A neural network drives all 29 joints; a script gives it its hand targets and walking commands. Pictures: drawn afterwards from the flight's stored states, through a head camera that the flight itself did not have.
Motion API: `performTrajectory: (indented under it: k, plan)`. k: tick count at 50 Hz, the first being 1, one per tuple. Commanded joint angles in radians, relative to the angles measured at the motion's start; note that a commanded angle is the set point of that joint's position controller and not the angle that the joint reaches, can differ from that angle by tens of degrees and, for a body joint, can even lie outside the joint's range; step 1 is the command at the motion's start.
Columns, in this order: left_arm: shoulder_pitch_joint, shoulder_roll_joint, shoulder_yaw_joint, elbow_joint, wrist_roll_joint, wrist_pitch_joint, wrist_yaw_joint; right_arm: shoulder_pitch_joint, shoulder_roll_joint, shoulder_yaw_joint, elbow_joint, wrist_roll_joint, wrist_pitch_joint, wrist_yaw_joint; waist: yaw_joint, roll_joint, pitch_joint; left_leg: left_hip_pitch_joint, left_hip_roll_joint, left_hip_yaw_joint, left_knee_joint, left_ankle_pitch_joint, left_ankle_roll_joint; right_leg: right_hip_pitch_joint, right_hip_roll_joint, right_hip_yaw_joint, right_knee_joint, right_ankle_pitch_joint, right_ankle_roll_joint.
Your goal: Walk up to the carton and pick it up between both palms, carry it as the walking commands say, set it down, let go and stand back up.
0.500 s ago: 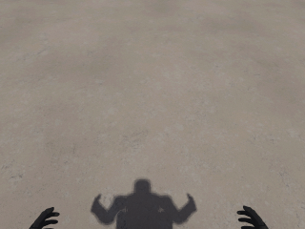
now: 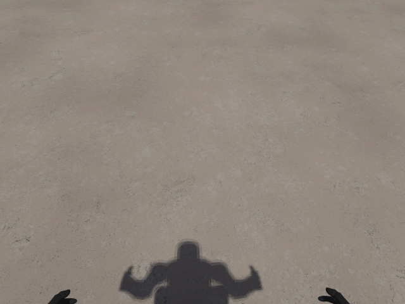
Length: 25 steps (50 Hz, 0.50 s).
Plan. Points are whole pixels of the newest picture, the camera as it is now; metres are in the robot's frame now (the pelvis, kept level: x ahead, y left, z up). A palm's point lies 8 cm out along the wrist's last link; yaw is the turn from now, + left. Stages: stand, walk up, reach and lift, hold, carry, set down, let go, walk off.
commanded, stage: stand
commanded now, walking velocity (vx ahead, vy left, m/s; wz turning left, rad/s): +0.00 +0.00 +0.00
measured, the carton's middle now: out of the picture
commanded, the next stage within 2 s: walk up in 0.68 s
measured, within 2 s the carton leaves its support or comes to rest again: neither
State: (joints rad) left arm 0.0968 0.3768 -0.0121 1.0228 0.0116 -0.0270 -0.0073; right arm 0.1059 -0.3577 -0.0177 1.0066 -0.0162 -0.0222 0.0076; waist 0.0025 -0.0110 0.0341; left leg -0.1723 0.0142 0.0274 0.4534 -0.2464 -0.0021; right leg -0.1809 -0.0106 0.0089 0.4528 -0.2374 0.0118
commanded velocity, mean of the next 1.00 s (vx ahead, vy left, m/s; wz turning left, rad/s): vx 0.00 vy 0.00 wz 0.00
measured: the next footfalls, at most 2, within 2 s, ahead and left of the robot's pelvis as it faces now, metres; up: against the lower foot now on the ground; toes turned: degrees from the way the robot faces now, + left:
right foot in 1.16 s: +0.09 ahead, -0.25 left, +0.00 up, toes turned -22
left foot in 1.34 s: +0.15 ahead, -0.01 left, +0.00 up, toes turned -23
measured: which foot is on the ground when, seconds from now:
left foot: down 0.00-1.00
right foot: down 0.00-0.90, up 0.92-1.00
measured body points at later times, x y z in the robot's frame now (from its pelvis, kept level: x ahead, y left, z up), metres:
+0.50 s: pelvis +0.00 +0.00 +0.01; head +0.00 +0.00 +0.46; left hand +0.10 +0.30 -0.12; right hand +0.10 -0.31 -0.11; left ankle +0.00 +0.12 -0.74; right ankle +0.01 -0.13 -0.74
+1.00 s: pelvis +0.00 -0.01 +0.00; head +0.01 -0.02 +0.45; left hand +0.15 +0.30 -0.10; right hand +0.09 -0.37 -0.09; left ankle +0.00 +0.12 -0.74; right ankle +0.01 -0.14 -0.72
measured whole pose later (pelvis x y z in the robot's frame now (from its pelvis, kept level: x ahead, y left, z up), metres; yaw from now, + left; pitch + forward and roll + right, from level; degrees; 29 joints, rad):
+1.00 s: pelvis +0.00 -0.01 +0.00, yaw -9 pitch +0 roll +2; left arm 0.17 0.44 0.08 0.87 0.08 0.06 -0.14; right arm 0.12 -0.41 -0.11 0.95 -0.02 -0.06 -0.01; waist 0.03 -0.03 0.01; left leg -0.15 0.07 0.18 0.41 -0.26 -0.02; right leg -0.41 -0.05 0.02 0.75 -0.33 0.00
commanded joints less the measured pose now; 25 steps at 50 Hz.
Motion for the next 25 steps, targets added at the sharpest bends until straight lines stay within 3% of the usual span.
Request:
performTrajectory:
  k: [1, 15, 20, 25]
  plan:
    - [-0.063, 0.187, 0.036, -0.045, 0.000, -0.016, 0.008, -0.057, -0.192, -0.039, -0.050, 0.000, -0.016, -0.007, 0.001, 0.016, -0.068, 0.034, 0.105, -0.093, -0.106, 0.158, 0.037, 0.004, -0.103, 0.090, -0.093, 0.161, -0.050]
    - [-0.072, 0.194, 0.033, -0.011, 0.004, -0.012, 0.012, -0.064, -0.188, -0.039, -0.009, 0.004, -0.011, -0.006, -0.007, -0.006, -0.056, 0.059, 0.110, -0.091, -0.155, 0.122, 0.025, 0.019, -0.107, 0.086, -0.146, 0.146, -0.038]
    - [-0.058, 0.191, 0.033, -0.005, -0.003, -0.014, 0.012, -0.055, -0.194, -0.039, 0.006, 0.005, -0.011, -0.005, -0.001, 0.025, -0.062, 0.063, 0.113, -0.085, -0.151, 0.132, 0.026, 0.027, -0.113, 0.096, -0.151, 0.155, -0.042]
    - [-0.059, 0.189, 0.032, 0.001, -0.001, -0.013, 0.012, -0.057, -0.201, -0.042, 0.009, 0.004, -0.009, -0.005, -0.001, 0.001, -0.067, 0.070, 0.116, -0.090, -0.162, 0.147, 0.027, 0.035, -0.111, 0.091, -0.151, 0.165, -0.038]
